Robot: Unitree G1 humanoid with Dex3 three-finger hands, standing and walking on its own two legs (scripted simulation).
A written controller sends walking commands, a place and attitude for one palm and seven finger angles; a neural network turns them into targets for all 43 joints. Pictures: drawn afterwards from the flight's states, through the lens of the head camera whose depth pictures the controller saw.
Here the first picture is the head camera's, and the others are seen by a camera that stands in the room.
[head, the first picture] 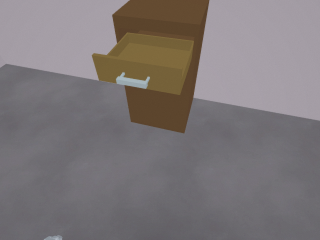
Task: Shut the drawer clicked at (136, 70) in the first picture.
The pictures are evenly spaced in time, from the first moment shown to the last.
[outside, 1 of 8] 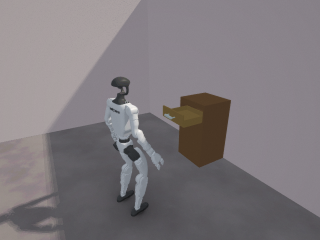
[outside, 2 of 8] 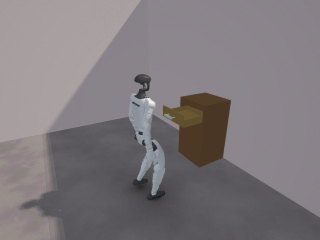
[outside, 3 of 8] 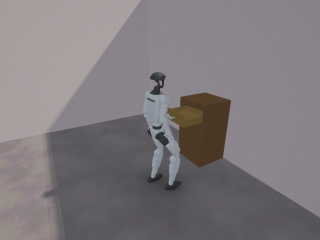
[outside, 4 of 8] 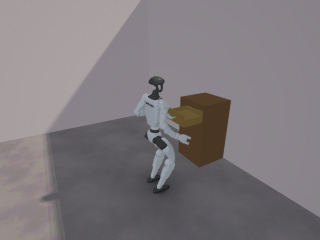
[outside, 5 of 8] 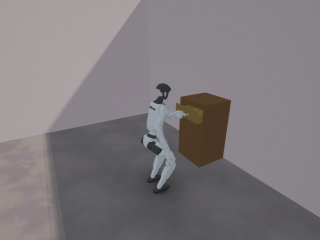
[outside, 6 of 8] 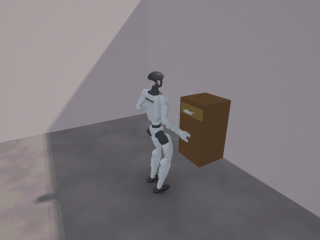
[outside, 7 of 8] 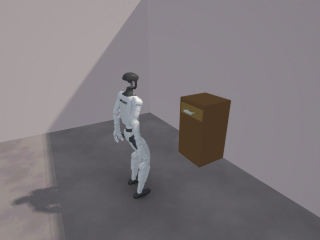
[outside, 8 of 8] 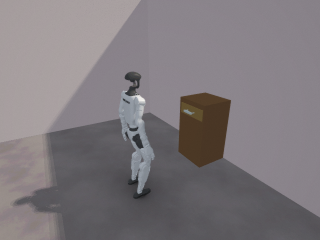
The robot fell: no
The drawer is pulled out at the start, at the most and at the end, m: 0.30 0.30 0.00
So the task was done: yes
